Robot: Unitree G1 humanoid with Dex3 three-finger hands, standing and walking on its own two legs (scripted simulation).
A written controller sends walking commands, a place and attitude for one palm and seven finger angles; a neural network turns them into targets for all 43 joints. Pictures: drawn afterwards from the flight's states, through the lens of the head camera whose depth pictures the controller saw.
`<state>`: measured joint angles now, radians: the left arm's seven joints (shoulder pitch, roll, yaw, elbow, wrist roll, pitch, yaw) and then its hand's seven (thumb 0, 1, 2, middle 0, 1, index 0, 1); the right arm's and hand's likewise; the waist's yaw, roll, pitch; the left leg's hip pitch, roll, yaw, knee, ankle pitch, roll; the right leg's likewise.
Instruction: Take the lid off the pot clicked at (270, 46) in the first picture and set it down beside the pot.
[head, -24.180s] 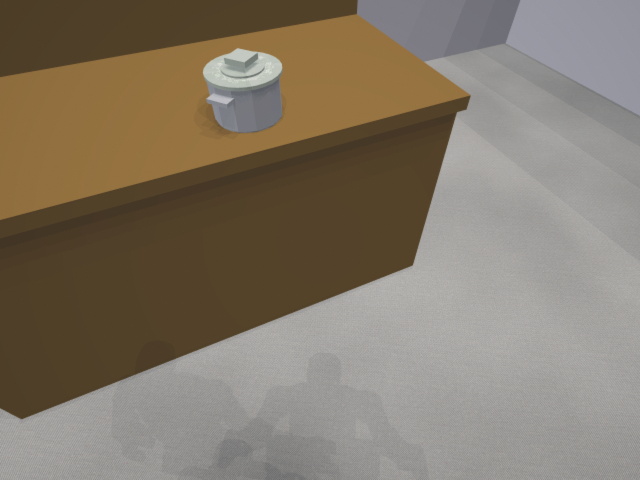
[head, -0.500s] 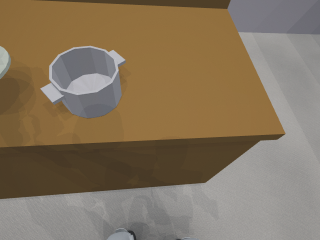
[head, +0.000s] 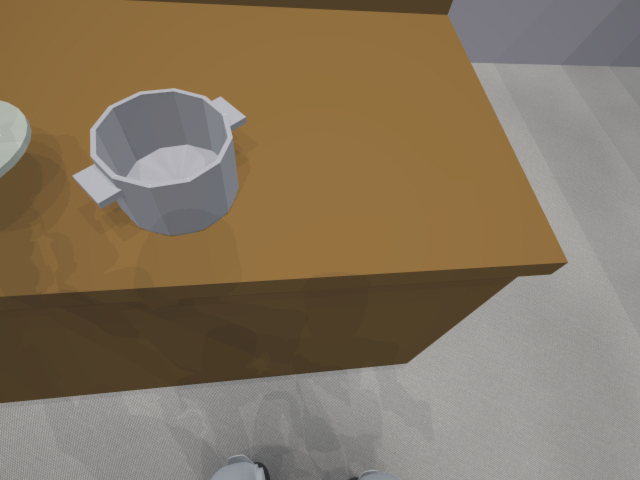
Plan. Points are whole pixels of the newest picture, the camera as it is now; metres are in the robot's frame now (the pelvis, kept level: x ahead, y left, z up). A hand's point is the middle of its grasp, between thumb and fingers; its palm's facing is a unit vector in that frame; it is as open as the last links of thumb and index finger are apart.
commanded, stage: lower the lid onto the table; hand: left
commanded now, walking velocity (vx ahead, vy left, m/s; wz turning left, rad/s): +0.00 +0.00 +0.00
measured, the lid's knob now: out of the picture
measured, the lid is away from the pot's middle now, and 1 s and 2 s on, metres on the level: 0.23 0.23 0.24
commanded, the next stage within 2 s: open the fingers wide in 1.72 s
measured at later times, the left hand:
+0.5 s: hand out of the picture +0.46 +0.37 +0.12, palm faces -0.47 -0.23 -0.85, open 7.1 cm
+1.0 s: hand out of the picture +0.46 +0.37 +0.08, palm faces -0.50 -0.23 -0.84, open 7.0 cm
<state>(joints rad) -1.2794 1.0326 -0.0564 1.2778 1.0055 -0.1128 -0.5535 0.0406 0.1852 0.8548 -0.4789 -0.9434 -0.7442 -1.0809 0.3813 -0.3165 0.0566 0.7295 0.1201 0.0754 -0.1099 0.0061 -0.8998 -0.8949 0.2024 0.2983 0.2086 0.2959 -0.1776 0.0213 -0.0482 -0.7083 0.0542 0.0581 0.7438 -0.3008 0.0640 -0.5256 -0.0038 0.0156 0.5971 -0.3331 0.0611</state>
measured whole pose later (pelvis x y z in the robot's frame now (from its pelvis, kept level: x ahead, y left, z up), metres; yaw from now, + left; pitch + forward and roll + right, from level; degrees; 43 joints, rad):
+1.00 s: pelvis -0.01 +0.00 -0.02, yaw -1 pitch +19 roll -5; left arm -1.20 1.04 -0.02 1.30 1.01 -0.12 -0.50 0.04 0.19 0.86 -0.47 -0.94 -0.75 -1.08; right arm 0.35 -0.30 0.07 0.74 0.12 0.09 -0.15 0.01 -0.90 -0.89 0.20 0.30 0.21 0.30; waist -0.19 0.02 -0.07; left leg -0.86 0.07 0.04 0.86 -0.34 0.06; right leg -0.68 0.01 0.01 0.72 -0.37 0.07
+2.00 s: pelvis -0.02 +0.01 -0.03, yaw +0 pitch +19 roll -6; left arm -1.03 0.97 0.08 1.08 1.01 -0.20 -0.43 0.02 0.20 0.83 -0.44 -1.00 -0.76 -1.09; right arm 0.33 -0.28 0.04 0.65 0.10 0.20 -0.10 0.01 -0.90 -0.89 0.20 0.30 0.21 0.30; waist -0.14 0.03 -0.07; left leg -0.93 0.06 0.04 0.93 -0.35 0.08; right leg -0.74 0.00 0.01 0.81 -0.41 0.05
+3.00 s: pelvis -0.03 +0.00 -0.03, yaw +1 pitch +18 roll -6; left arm -1.08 0.98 0.02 1.14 1.04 -0.19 -0.41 0.00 -0.01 0.68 -0.37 -0.86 -0.38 -0.84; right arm 0.33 -0.28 0.04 0.68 0.10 0.17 -0.10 0.01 -0.90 -0.89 0.20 0.30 0.21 0.30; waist -0.15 0.02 -0.07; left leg -0.93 0.05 0.02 0.93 -0.32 0.07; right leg -0.75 0.01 0.00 0.82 -0.39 0.04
